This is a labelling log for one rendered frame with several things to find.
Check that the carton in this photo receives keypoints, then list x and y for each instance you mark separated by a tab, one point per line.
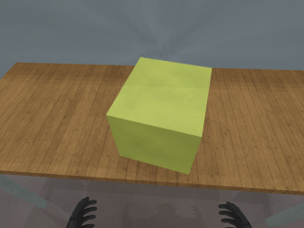
158	116

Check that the table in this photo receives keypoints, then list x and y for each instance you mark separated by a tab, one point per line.
53	124

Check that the robot left hand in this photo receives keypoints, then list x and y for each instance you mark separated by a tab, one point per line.
77	218

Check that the robot right hand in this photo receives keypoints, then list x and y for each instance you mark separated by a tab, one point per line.
239	220

